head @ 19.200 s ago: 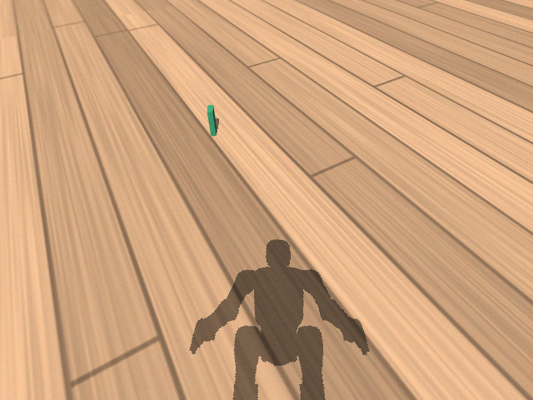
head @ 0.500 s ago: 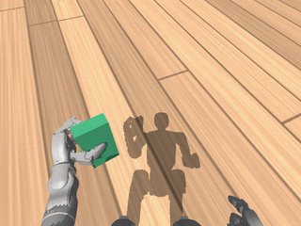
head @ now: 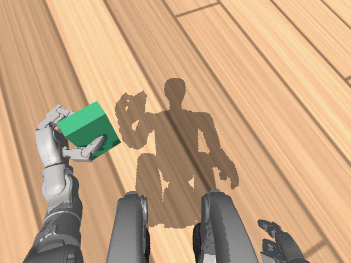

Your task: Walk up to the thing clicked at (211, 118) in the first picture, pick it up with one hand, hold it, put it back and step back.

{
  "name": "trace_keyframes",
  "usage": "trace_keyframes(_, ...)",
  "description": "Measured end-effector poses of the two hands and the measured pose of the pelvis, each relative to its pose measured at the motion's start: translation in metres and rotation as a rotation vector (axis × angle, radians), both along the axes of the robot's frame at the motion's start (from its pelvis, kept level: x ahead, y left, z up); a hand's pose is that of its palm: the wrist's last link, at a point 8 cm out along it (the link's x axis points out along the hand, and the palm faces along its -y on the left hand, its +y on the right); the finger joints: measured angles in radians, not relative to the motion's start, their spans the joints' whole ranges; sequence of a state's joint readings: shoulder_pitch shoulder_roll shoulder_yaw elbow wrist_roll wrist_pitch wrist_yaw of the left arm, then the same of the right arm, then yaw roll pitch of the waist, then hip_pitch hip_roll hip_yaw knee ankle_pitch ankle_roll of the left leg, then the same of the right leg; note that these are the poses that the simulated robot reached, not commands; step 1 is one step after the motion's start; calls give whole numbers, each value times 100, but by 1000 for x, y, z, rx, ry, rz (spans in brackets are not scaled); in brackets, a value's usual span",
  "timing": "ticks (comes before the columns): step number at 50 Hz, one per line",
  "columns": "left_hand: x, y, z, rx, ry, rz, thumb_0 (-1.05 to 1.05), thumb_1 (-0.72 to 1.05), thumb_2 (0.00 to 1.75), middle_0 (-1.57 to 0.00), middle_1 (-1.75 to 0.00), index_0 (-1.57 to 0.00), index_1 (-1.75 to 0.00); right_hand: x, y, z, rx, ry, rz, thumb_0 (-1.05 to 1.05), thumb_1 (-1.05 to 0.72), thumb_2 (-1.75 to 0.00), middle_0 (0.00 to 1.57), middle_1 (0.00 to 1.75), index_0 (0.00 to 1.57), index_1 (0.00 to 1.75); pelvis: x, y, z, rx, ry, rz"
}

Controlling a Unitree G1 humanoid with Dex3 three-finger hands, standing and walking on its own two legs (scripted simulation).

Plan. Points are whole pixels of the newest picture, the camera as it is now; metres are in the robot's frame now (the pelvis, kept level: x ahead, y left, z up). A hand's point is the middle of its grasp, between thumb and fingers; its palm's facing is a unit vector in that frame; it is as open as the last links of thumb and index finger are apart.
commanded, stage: crouch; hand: left
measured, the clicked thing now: (94, 134) +0.41 +0.20 -0.04
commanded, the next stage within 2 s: lower in 1.14 s
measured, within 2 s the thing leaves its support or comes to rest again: neither
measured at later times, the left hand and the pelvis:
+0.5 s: hand (97, 146) +0.43 +0.23 -0.20, palm faces +0.31 -0.95 +0.00, open 8.2 cm; pelvis -0.04 +0.00 -0.16, yaw -3 degrees
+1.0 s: hand (103, 151) +0.44 +0.24 -0.29, palm faces +0.27 -0.96 -0.01, open 8.2 cm; pelvis -0.04 +0.01 -0.21, yaw -7 degrees
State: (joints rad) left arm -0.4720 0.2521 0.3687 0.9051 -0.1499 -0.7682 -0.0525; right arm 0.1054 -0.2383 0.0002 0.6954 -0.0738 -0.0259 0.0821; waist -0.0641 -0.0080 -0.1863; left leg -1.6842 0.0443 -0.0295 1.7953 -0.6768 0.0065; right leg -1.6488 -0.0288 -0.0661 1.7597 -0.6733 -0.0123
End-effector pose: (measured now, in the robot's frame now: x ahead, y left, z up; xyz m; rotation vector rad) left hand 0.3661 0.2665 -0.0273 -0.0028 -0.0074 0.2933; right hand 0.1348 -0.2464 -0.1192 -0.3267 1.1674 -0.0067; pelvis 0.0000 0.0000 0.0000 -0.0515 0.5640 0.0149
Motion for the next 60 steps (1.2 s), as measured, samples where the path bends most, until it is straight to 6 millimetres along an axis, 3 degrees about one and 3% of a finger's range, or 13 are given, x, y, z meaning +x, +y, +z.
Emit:
trace_keyframes(14,9,6,-124,-5,6,-2,1,-36,105,-98,-127,-98,-127,-41,-10,-92,-71,66,39,1,-92,-91,20,30,20,30,-32,1,-103,-28,14,-10)
trace_keyframes(25,25,12,-177,0,4,18,1,-38,108,-98,-128,-98,-129,-77,-15,-139,-101,143,33,1,-92,-91,20,30,20,30,-42,1,-155,-42,-26,-25)
trace_keyframes(37,29,18,-231,-9,30,1,1,-37,108,-98,-129,-97,-129,-96,-20,-161,-152,209,61,0,-91,-91,20,30,20,30,-44,3,-190,-74,-69,-45)
trace_keyframes(60,41,20,-281,-5,28,-13,1,-37,108,-97,-129,-97,-129,-94,-26,-174,-211,281,141,0,-91,-91,21,30,20,30,-40,6,-215,-120,-111,-71)
